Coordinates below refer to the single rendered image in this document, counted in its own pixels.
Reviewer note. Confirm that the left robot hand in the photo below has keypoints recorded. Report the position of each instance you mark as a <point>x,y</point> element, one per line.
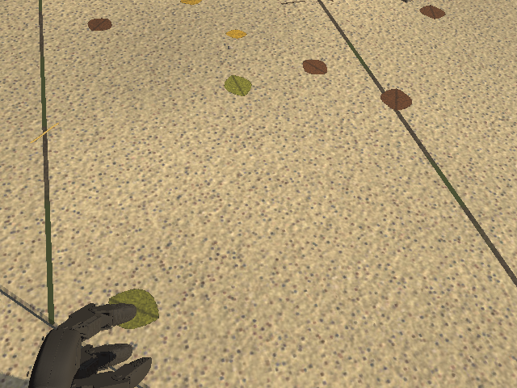
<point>62,363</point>

